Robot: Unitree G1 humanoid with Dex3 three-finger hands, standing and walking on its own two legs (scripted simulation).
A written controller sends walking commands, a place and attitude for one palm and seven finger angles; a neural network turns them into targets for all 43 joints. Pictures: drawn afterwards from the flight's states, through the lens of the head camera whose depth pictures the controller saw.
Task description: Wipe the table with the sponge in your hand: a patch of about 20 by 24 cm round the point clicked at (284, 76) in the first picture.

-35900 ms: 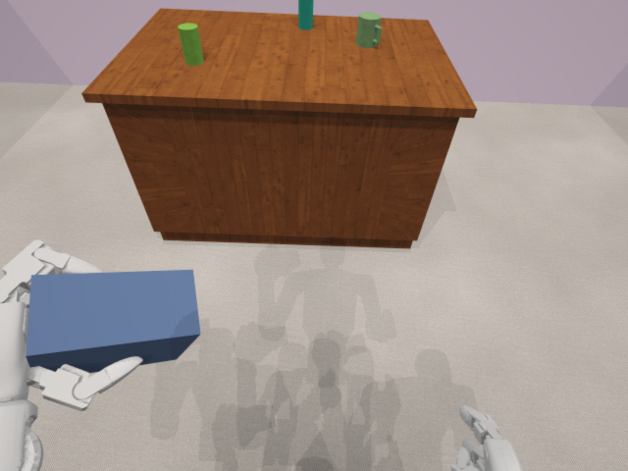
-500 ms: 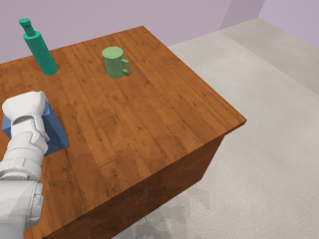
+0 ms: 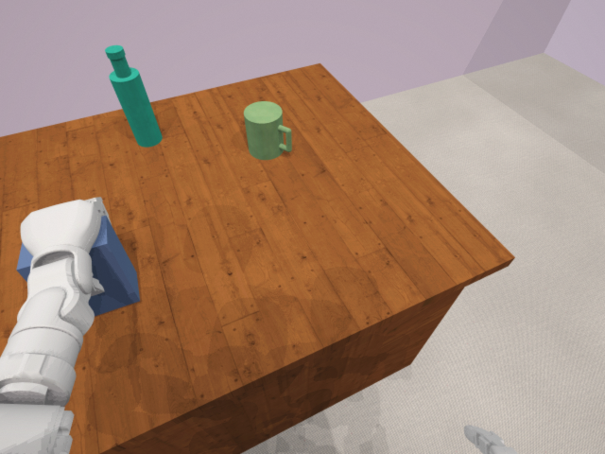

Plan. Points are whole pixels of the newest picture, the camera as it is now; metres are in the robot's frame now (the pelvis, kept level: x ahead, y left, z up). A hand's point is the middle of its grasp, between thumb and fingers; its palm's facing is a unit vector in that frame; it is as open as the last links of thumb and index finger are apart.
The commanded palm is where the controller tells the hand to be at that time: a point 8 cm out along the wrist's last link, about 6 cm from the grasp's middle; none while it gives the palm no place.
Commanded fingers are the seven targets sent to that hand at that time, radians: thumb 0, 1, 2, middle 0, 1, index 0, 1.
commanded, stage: wipe back along the first lane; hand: left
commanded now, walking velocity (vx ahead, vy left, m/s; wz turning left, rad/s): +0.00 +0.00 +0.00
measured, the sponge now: (91, 280) +0.35 +0.35 -0.01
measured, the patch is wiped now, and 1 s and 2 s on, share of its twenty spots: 1.00 1.00 1.00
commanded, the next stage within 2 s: lift the sponge slowly off the table in 1.52 s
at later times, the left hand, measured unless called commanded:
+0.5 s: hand (81, 283) +0.32 +0.33 +0.04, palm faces -0.08 -0.01 -1.00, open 10.8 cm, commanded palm +0.28 +0.31 +0.08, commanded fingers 0.00 0.10 1.30 -1.20 -1.60 -1.20 -1.60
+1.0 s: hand (88, 319) +0.27 +0.30 +0.04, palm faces -0.01 -0.04 -1.00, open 10.8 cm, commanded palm +0.22 +0.28 +0.08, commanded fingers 0.00 0.10 1.30 -1.20 -1.60 -1.20 -1.60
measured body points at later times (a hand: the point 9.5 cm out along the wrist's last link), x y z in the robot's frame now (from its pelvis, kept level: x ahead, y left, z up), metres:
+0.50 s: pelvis -0.01 -0.01 +0.00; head +0.01 -0.02 +0.45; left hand +0.32 +0.32 +0.09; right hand +0.13 -0.27 -0.12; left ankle -0.03 +0.07 -0.73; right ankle -0.03 -0.13 -0.73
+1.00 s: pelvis -0.01 -0.02 +0.00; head -0.01 -0.04 +0.45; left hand +0.26 +0.29 +0.09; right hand +0.20 -0.24 -0.09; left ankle -0.03 +0.07 -0.73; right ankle -0.03 -0.13 -0.73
